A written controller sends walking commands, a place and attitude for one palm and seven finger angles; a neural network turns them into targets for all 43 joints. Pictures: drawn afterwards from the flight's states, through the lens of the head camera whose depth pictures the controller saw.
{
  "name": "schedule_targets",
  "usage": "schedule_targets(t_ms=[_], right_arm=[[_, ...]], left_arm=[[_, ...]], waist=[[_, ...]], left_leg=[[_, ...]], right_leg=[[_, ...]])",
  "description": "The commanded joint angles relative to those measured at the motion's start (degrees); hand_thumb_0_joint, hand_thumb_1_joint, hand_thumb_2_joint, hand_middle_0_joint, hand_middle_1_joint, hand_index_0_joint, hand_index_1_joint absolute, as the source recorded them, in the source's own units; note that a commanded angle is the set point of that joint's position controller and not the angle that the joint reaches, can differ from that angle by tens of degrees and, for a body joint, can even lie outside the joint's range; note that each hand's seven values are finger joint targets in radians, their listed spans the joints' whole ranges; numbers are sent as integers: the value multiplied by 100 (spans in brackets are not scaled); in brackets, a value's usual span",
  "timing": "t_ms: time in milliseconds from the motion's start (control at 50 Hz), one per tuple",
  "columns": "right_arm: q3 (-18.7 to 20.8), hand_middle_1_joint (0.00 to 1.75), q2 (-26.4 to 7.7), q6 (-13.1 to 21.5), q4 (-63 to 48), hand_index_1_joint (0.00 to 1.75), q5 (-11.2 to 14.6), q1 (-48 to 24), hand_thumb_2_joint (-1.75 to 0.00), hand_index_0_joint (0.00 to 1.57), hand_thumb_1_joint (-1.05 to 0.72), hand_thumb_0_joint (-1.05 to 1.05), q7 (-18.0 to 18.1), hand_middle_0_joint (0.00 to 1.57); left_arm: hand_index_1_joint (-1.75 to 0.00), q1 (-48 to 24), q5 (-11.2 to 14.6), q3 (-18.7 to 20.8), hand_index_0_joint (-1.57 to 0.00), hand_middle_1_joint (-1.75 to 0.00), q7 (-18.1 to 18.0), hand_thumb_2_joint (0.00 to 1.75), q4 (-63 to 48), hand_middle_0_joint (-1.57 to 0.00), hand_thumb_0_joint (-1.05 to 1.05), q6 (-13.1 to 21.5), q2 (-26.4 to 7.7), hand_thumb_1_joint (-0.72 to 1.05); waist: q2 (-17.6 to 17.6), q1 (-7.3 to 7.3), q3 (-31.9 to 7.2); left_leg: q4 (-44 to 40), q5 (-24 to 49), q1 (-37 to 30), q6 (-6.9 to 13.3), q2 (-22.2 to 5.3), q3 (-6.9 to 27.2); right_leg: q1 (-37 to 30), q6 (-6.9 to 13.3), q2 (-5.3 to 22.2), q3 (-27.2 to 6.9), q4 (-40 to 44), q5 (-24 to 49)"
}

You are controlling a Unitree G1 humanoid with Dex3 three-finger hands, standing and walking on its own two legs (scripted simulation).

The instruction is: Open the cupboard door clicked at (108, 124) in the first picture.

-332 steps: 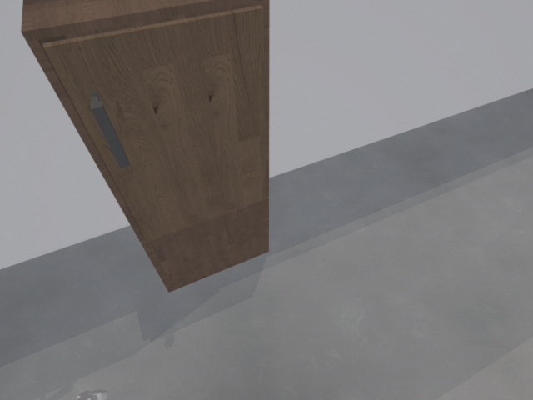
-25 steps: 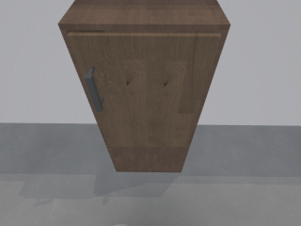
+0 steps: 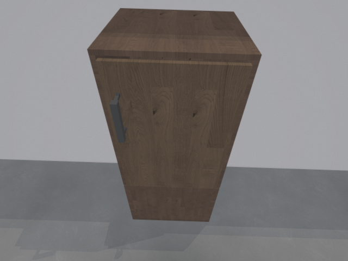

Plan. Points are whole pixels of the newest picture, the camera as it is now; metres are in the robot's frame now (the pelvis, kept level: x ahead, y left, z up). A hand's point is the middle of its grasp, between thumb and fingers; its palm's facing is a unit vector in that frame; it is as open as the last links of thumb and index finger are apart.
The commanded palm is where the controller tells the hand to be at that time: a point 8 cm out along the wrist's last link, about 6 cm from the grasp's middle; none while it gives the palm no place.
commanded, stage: come to a stop and stand still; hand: left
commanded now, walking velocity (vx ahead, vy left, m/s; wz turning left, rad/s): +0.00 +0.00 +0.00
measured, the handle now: (119, 118) +0.49 +0.20 +0.06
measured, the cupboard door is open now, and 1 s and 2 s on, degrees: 0 0 0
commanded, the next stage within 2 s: look again from close up in 0.70 s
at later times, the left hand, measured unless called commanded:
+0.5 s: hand out of the picture -0.03 +0.18 -0.17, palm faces +0.03 -0.99 -0.17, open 7.3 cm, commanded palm none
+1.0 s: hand out of the picture -0.07 +0.17 -0.17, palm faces +0.06 -0.99 -0.14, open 7.3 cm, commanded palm none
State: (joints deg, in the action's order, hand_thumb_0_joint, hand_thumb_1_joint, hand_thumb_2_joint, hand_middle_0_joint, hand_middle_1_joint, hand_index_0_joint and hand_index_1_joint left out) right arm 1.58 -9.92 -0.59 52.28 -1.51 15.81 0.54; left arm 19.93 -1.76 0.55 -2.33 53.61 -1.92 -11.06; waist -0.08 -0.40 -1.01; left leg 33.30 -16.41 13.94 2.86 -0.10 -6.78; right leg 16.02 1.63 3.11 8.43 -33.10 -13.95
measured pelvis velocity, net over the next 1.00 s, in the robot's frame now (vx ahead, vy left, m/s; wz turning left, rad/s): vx -0.03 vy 0.03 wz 0.00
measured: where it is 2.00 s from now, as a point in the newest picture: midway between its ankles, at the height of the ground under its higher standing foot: outside the picture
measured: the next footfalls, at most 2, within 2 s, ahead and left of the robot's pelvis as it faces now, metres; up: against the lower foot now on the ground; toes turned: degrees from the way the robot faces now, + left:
none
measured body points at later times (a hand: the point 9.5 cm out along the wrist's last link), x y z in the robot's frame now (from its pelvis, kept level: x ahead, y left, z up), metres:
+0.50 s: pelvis -0.03 +0.02 +0.01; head -0.04 +0.03 +0.46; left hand -0.03 +0.23 -0.16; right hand -0.05 -0.20 -0.15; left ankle +0.02 +0.09 -0.73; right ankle +0.05 -0.10 -0.73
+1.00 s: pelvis -0.03 +0.03 +0.01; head -0.04 +0.04 +0.46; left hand -0.07 +0.23 -0.16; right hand -0.03 -0.19 -0.15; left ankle +0.02 +0.09 -0.73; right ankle +0.05 -0.10 -0.73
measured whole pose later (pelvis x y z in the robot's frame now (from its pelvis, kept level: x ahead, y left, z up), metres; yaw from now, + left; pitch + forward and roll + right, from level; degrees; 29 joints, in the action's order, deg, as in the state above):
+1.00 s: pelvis -0.03 +0.03 +0.01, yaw +0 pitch -2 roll -1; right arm 1.7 -6.7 -0.7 62.3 -0.8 18.5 0.6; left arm 23.6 -2.3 0.4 -2.8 60.5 -0.4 -5.7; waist 0.7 -0.7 0.4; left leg 26.9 -10.7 15.2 5.0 1.7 -7.7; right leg 16.8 -0.4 2.3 4.7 -25.5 -8.4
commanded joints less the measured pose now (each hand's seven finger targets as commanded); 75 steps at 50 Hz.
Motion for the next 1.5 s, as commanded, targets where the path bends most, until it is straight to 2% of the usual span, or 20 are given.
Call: schedule_targets(t_ms=[0,40,100,200,320,660,760,820,900,1000,1080,1120,1320,1360,1380,1400,1420,1440,1460,1480], right_arm=[[72,30,-629,127,-255,30,20,217,-90,20,-90,0,26,20],[61,30,-621,160,-209,30,29,176,-90,20,-90,0,30,20],[40,30,-625,162,-67,30,41,232,-90,20,-90,0,26,20],[26,30,-504,130,187,30,52,359,-90,20,-90,0,16,20],[37,30,-423,71,438,30,53,510,-90,20,-90,0,13,20],[80,30,-251,57,744,30,84,616,-90,20,-90,0,43,20],[93,30,-214,31,767,30,83,617,-90,20,-90,0,36,20],[88,30,-201,28,789,30,77,620,-90,20,-90,0,40,20],[90,30,-226,50,782,30,81,540,-90,20,-90,0,45,20],[99,30,-271,49,769,30,82,450,-90,20,-90,0,41,20],[84,30,-269,72,786,30,91,438,-90,20,-90,0,41,20],[93,30,-288,62,785,30,90,406,-90,20,-90,0,35,20],[78,30,-315,97,835,30,105,351,-90,20,-90,0,34,20],[61,30,-300,128,873,30,109,354,-90,20,-90,0,39,20],[12,30,-614,153,391,30,102,-213,-90,20,-90,0,39,20],[-52,30,-1470,1042,-1843,30,386,-113,-90,20,-90,0,278,20],[-258,30,-1122,1650,-1425,30,490,-483,-90,20,-90,0,432,20],[-159,30,-840,1818,-1345,30,533,-348,-90,20,-90,0,359,20],[-94,30,-906,1903,-1203,30,649,-157,-90,20,-90,0,347,20],[-50,30,-1065,2046,-1502,30,638,-298,-90,20,-90,0,339,20]], left_arm=[[-30,-71,46,153,-20,-30,-10,90,-465,-20,0,214,-623,90],[-30,56,38,138,-20,-30,-11,90,-380,-20,0,226,-551,90],[-30,110,62,118,-20,-30,-16,90,-278,-20,0,244,-495,90],[-30,153,61,91,-20,-30,-31,90,-125,-20,0,257,-407,90],[-30,284,33,83,-20,-30,-47,90,64,-20,0,228,-296,90],[-30,756,-18,52,-20,-30,-71,90,460,-20,0,238,88,90],[-30,818,-27,60,-20,-30,-70,90,501,-20,0,244,108,90],[-30,821,-18,74,-20,-30,-67,90,510,-20,0,242,117,90],[-30,826,-28,73,-20,-30,-64,90,526,-20,0,237,136,90],[-30,833,-28,69,-20,-30,-55,90,547,-20,0,237,134,90],[-30,760,-16,61,-20,-30,-59,90,535,-20,0,252,116,90],[-30,751,-22,66,-20,-30,-57,90,544,-20,0,249,88,90],[-30,645,-7,34,-20,-30,-58,90,590,-20,0,265,65,90],[-30,600,7,24,-20,-30,-62,90,609,-20,0,288,57,90],[-30,677,-45,-58,-20,-30,-237,90,816,-20,0,248,-210,90],[-32,-3807,1123,311,-20,-32,-266,89,-8400,-20,0,1516,-1277,88],[-33,-1511,782,428,-20,-33,-603,88,-7111,-20,0,1244,-1133,85],[-34,365,810,-152,-21,-34,-789,87,-5862,-21,0,499,-123,83],[-36,540,1022,-629,-21,-36,-724,86,-5873,-21,0,366,584,81],[-37,344,1189,-770,-21,-37,-629,85,-6438,-21,0,598,624,78]], waist=[[-91,63,645],[-150,-35,574],[-38,-28,477],[102,3,541],[-26,26,688],[-88,10,740],[178,22,812],[40,46,762],[-96,5,766],[19,-5,741],[-1,18,648],[3,5,719],[3,5,693],[62,14,563],[-5,-131,673],[-1246,767,-2199],[-1405,140,-1942],[-1084,225,-775],[-779,285,-99],[-738,290,250]], left_leg=[[-1187,-330,633,45,-589,1027],[-1404,-289,750,60,-684,1082],[-1466,-371,722,20,-642,1046],[-1492,-489,608,-17,-591,953],[-1668,-1084,807,-38,-610,983],[-1894,-1419,883,-3,-721,1128],[-1759,-1414,880,-6,-649,1061],[-1734,-1422,805,-17,-622,1061],[-1911,-1537,922,-7,-708,1178],[-1888,-1479,862,-11,-685,1190],[-1901,-1284,736,-9,-705,1213],[-1931,-1423,794,-7,-704,1230],[-2032,-1143,650,-22,-728,1271],[-1963,-735,457,-27,-721,1217],[-1032,-367,472,-231,-708,493],[-1475,-288,-1239,-555,-284,1285],[-1835,-1102,-968,-660,-613,1688],[-2009,-1644,7,-793,-580,1763],[-1716,-1540,333,-594,-348,1463],[-1343,-1523,593,-432,-298,1434]], right_leg=[[140,122,415,-913,970,-496],[-257,68,371,-775,908,-74],[-426,54,428,-820,1008,-56],[-310,33,484,-905,1271,-332],[-178,-22,426,-892,1393,-756],[-81,-104,268,-816,1243,-481],[109,-104,283,-945,1349,-772],[202,-89,275,-1010,1362,-904],[22,-114,221,-920,1207,-611],[36,-111,223,-982,1213,-603],[-35,-89,246,-1019,1204,-385],[-12,-110,241,-1005,1219,-486],[-168,-115,273,-988,1198,-78],[-269,-100,313,-1001,1208,243],[-72,-27,332,-796,784,106],[-167,-80,-327,-345,45,165],[496,51,-324,-438,-530,-718],[1020,3,-379,-293,-835,-938],[1109,-34,-376,-362,-744,-616],[1097,-40,-341,-354,-453,-671]])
